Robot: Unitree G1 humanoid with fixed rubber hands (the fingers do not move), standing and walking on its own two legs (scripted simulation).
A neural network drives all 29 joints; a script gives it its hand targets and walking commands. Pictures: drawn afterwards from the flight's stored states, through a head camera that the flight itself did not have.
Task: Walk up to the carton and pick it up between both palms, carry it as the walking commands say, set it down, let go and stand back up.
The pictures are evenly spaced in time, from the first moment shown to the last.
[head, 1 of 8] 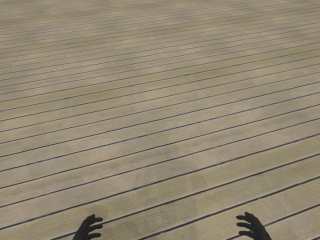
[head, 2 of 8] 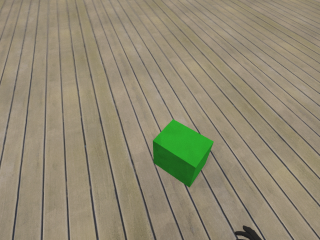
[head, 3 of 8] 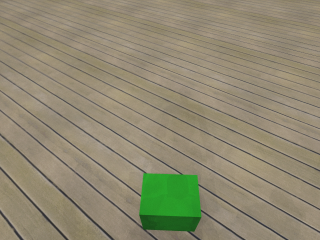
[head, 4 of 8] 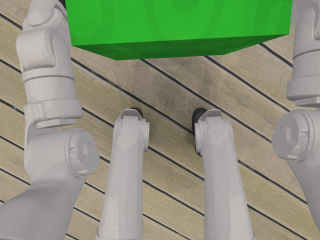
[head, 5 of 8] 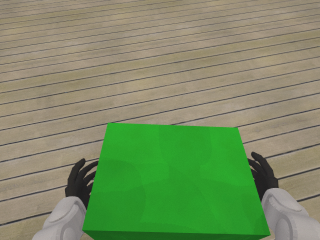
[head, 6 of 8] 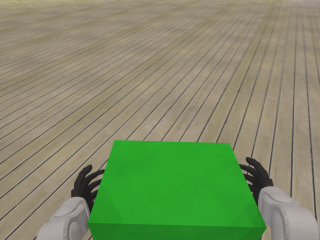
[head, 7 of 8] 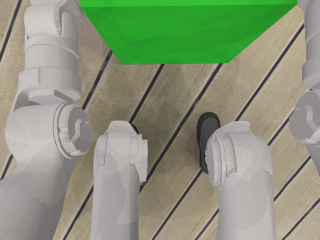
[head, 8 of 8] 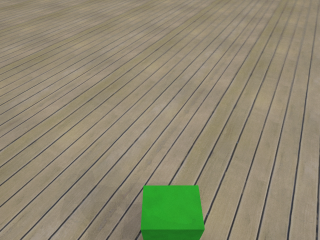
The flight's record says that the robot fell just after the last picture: no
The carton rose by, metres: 0.66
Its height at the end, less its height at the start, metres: +0.00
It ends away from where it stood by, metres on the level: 3.74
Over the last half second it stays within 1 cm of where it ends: yes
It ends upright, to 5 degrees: yes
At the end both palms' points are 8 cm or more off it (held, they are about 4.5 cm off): yes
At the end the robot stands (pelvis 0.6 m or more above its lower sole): yes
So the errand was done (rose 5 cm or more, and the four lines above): yes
